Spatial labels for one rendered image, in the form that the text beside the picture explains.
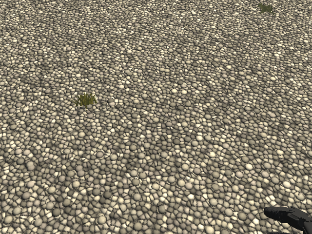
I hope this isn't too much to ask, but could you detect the robot right hand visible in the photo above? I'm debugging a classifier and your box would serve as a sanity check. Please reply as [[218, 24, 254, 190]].
[[263, 206, 312, 234]]

